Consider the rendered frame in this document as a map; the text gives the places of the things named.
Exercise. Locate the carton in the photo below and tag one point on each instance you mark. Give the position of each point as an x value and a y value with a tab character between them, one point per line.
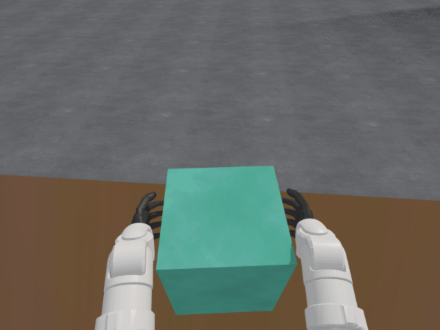
224	243

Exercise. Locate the left robot hand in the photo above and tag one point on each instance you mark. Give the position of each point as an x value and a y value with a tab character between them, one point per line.
142	214

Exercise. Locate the robot right forearm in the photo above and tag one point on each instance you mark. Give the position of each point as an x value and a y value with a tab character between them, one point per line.
331	303

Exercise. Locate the right robot hand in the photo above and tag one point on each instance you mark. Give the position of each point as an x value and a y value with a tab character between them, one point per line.
302	209

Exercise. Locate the robot left forearm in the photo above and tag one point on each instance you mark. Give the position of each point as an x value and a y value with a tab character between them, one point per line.
129	282

